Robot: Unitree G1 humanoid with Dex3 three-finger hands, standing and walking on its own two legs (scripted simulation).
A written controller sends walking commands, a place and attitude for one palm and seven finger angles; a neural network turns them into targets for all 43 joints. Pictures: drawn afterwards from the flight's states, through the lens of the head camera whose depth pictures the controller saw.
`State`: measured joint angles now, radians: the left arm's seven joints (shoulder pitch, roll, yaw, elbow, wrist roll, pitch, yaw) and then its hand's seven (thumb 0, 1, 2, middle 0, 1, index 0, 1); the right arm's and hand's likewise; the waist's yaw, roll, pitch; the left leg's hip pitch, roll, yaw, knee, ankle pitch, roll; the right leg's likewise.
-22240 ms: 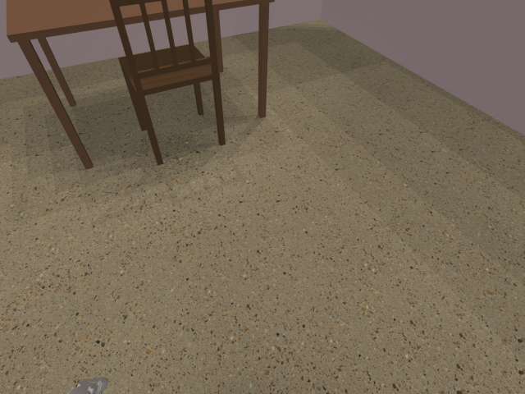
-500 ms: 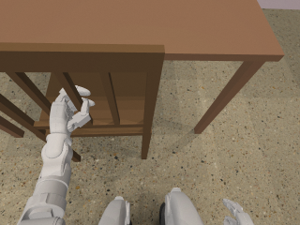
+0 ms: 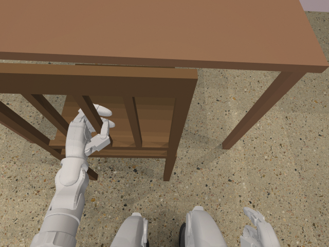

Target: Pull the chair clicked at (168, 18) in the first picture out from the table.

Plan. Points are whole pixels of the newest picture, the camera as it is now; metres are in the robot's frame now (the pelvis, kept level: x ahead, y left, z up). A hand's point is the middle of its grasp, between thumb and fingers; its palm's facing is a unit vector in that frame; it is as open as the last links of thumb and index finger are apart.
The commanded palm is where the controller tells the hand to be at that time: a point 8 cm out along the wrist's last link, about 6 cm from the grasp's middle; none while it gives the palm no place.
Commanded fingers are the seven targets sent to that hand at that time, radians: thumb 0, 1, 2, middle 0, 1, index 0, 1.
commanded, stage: step backward, pulling the chair out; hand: left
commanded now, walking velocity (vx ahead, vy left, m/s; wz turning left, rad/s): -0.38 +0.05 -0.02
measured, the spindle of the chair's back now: (97, 124) +0.39 +0.18 +0.01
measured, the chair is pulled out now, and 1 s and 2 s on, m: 0.05 0.17 0.25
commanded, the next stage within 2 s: none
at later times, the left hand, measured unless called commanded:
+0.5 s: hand (109, 147) +0.33 +0.14 +0.02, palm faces +0.01 -0.99 -0.15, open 5.0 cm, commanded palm +0.30 +0.19 +0.02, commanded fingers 0.00 0.90 0.90 -0.50 -1.45 -0.50 -1.45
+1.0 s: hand (114, 184) +0.25 +0.11 +0.02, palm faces -0.03 -0.99 -0.16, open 5.1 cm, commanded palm +0.24 +0.17 +0.03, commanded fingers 0.00 0.90 0.90 -0.50 -1.45 -0.50 -1.45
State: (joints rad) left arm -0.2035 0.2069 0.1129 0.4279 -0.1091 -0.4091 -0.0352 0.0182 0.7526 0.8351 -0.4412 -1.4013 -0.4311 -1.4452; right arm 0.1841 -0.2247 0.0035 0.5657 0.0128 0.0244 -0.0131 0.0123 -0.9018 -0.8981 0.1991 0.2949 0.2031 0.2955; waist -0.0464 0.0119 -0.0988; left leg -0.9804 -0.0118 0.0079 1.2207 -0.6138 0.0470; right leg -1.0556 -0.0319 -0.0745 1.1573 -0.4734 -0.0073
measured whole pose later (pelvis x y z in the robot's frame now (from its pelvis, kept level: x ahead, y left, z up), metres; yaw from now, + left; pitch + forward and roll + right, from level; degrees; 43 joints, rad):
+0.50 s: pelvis -0.01 +0.00 +0.09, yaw -3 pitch +7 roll +0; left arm -0.25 0.20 0.07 0.80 -0.07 -0.20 0.08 0.04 0.76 0.81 -0.35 -1.19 -0.50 -1.44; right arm 0.24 -0.24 0.00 0.60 0.04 0.13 -0.11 0.01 -0.90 -0.90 0.20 0.29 0.20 0.30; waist -0.08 -0.01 0.05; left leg -0.40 -0.01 0.07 0.63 -0.34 0.04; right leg -0.49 0.00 -0.01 0.59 -0.21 0.00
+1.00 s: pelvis -0.07 +0.00 +0.09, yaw -1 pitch +3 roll +0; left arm -0.29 0.14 -0.04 0.93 -0.06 -0.24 0.11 0.04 0.74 0.80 -0.34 -1.18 -0.50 -1.44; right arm 0.25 -0.28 0.01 0.68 0.06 0.06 -0.12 0.01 -0.90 -0.90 0.20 0.29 0.20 0.30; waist -0.05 0.00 0.05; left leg -0.40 -0.01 0.07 0.56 -0.22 0.05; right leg -0.49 -0.03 -0.04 0.55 -0.20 0.00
